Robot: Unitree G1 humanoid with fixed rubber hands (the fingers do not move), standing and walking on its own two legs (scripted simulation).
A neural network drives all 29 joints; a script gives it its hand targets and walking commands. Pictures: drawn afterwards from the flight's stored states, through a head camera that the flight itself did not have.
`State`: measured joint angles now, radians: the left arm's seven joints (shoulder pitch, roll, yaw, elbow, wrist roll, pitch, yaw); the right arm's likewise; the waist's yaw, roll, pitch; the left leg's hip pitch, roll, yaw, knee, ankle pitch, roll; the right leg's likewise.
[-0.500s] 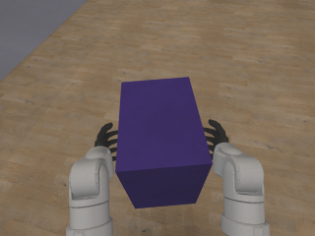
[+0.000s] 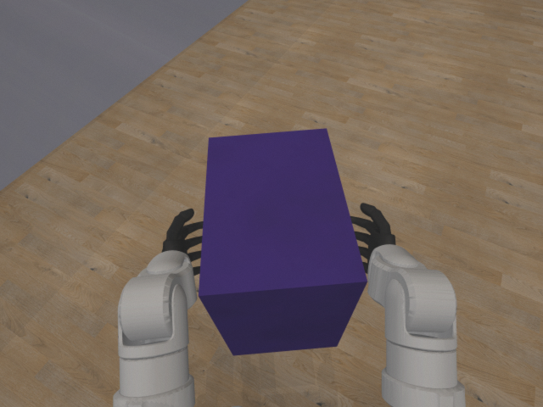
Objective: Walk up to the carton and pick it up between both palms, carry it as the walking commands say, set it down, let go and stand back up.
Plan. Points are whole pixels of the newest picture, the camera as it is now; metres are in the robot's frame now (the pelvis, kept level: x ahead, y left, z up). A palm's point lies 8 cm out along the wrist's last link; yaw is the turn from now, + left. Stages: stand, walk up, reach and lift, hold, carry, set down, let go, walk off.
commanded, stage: carry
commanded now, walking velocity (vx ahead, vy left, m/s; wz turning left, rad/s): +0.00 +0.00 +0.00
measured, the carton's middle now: (277, 249) +0.36 -0.01 +0.00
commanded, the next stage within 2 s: none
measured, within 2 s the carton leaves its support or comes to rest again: neither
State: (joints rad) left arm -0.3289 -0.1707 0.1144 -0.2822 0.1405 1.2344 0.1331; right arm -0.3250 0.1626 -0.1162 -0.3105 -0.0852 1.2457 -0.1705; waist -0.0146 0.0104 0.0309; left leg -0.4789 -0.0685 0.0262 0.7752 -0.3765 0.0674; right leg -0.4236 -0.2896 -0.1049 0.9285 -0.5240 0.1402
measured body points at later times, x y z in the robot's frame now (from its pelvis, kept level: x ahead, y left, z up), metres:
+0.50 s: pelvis +0.04 +0.16 +0.00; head +0.08 +0.18 +0.45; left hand +0.34 +0.31 +0.07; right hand +0.35 +0.04 +0.09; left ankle +0.04 +0.21 -0.65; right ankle -0.01 -0.01 -0.71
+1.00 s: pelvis +0.01 +0.25 +0.02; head +0.03 +0.28 +0.47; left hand +0.30 +0.43 +0.10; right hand +0.33 +0.16 +0.11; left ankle +0.11 +0.28 -0.71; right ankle -0.05 +0.14 -0.68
